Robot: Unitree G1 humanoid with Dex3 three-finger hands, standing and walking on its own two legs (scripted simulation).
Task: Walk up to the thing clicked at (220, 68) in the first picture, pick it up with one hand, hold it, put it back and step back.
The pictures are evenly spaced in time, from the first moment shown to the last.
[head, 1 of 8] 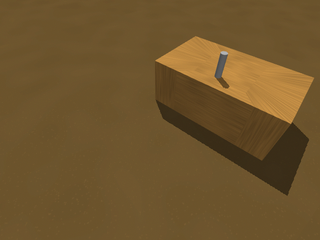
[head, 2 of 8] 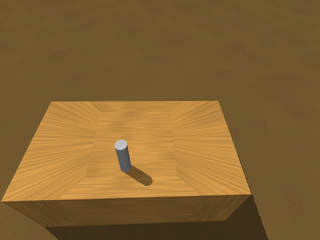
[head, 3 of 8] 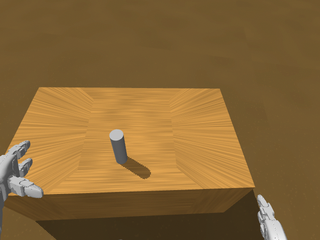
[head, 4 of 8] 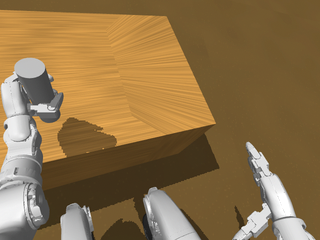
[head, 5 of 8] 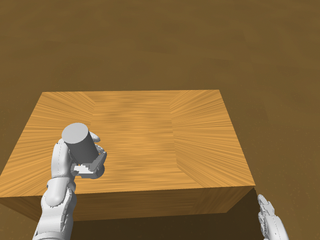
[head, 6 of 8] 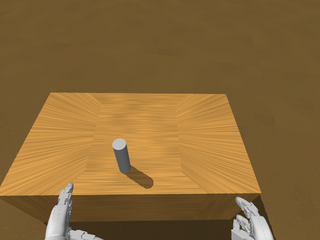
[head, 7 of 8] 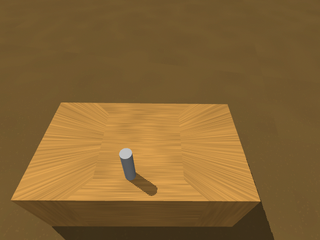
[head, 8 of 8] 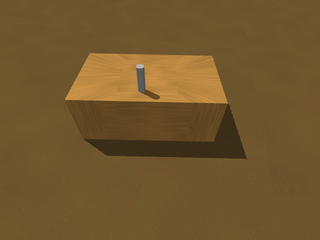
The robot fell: no
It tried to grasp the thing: yes
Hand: left
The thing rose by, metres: 0.27
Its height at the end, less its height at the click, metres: +0.00
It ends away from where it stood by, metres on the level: 0.03
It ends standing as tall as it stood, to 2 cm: yes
